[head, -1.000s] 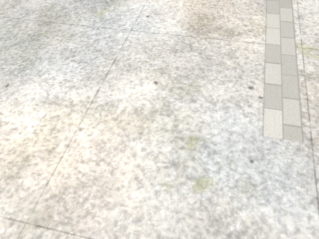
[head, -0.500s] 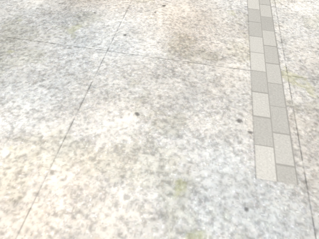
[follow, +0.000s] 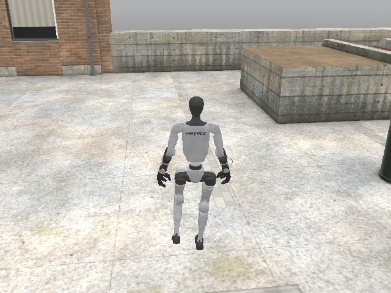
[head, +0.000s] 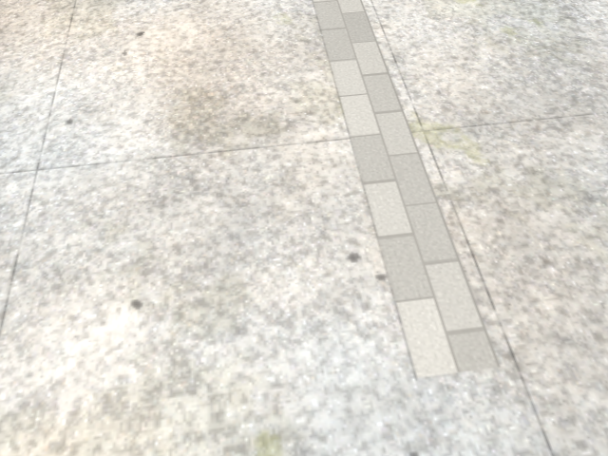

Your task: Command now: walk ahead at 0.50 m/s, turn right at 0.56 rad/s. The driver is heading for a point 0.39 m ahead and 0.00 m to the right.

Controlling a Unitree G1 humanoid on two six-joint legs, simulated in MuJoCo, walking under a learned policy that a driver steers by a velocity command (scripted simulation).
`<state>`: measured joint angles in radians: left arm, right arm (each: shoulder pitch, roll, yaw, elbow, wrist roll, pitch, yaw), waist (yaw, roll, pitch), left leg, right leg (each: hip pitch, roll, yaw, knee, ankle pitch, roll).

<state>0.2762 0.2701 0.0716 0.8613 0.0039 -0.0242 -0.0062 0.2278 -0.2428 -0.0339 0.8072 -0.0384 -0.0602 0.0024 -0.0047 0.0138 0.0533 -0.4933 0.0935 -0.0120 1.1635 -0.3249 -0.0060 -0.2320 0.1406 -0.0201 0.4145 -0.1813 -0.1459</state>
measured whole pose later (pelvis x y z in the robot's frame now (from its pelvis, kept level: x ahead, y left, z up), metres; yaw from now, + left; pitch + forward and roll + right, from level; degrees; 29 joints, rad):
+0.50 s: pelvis +0.26 +0.05 +0.00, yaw -12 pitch +0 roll -1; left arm 0.31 0.28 0.06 0.86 0.02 -0.03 0.01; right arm 0.16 -0.23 -0.02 0.78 -0.01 -0.08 0.00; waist 0.03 -0.03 0.08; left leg -0.34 -0.02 0.05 0.46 -0.12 0.05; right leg -0.35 0.11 0.10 1.14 -0.43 -0.03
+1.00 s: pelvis +0.30 +0.02 +0.01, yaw -12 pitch -2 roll +0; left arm 0.24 0.19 0.00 1.02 0.00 -0.01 0.03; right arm 0.29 -0.20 0.00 1.00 -0.01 0.00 -0.01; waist -0.02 0.02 0.01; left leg -0.20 -0.01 0.04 0.39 -0.16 0.03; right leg -0.17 0.03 0.02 0.40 -0.21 -0.02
